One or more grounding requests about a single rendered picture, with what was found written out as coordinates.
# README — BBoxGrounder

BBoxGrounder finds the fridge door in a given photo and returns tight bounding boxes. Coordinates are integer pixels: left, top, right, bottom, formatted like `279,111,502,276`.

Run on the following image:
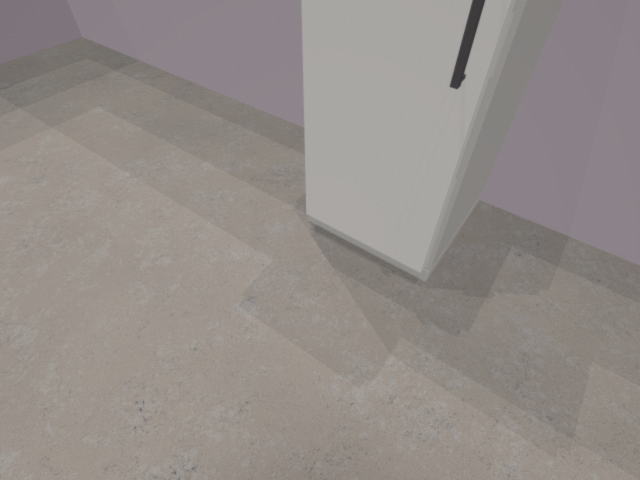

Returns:
301,0,516,273

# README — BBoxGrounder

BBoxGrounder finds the handle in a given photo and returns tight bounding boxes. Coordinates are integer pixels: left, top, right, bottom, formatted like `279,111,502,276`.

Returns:
450,0,485,89

